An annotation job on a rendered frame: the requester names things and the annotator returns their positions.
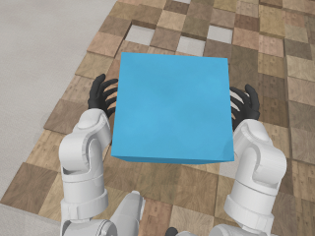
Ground robot left hand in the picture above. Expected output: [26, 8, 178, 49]
[88, 74, 118, 119]

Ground left robot thigh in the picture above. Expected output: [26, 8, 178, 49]
[109, 193, 146, 236]

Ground left robot forearm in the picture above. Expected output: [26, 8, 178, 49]
[58, 108, 112, 236]

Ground left robot shin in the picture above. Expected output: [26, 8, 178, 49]
[126, 190, 140, 196]

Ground right robot upper arm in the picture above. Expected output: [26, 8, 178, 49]
[209, 223, 259, 236]

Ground carton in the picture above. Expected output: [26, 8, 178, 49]
[110, 52, 234, 165]

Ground right robot forearm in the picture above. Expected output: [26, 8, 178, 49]
[223, 119, 287, 236]

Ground robot right hand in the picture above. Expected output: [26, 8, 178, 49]
[229, 84, 261, 132]

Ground left robot upper arm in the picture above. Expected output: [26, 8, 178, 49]
[63, 219, 118, 236]

